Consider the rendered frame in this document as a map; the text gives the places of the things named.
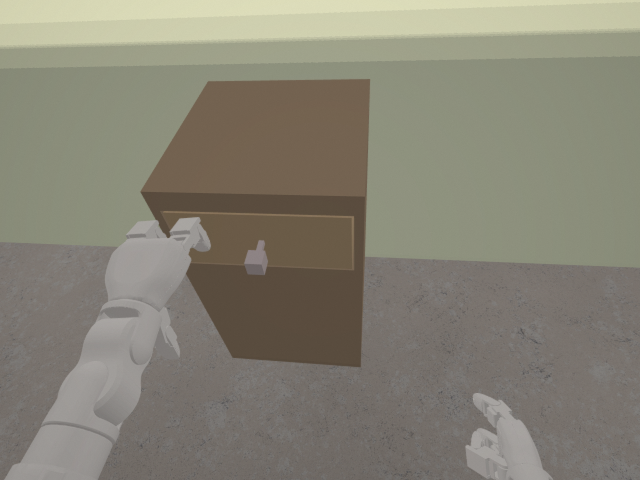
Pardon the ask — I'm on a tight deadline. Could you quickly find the robot left hand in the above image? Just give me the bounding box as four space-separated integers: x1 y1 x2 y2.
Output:
105 217 211 360

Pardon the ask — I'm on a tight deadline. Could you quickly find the drawer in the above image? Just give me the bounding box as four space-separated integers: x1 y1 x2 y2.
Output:
163 211 354 269

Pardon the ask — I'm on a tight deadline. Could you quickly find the handle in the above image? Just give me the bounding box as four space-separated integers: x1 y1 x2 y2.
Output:
244 240 268 275

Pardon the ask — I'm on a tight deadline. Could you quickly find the robot right hand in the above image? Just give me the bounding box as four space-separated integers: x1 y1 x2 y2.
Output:
465 393 543 480

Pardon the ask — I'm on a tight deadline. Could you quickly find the robot left forearm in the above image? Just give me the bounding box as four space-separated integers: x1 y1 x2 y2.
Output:
4 299 162 480

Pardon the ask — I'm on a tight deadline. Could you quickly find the cabinet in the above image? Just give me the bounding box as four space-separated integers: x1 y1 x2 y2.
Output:
140 79 370 367

